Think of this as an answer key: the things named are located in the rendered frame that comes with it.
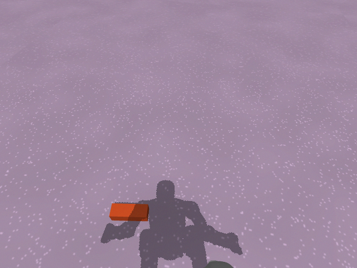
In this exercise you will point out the carton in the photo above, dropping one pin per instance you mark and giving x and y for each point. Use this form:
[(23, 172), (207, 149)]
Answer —
[(129, 212)]

